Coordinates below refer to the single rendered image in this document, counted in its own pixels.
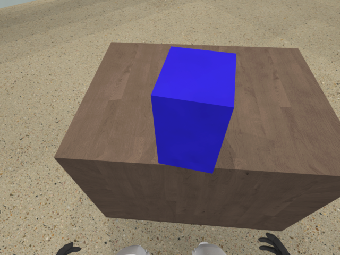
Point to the right robot hand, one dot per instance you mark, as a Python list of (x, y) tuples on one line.
[(278, 248)]

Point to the left robot hand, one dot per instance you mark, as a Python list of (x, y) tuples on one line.
[(67, 249)]

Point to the carton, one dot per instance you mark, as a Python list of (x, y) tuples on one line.
[(192, 104)]

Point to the robot right thigh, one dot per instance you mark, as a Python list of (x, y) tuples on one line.
[(208, 249)]

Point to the pedestal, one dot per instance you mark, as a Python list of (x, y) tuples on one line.
[(279, 161)]

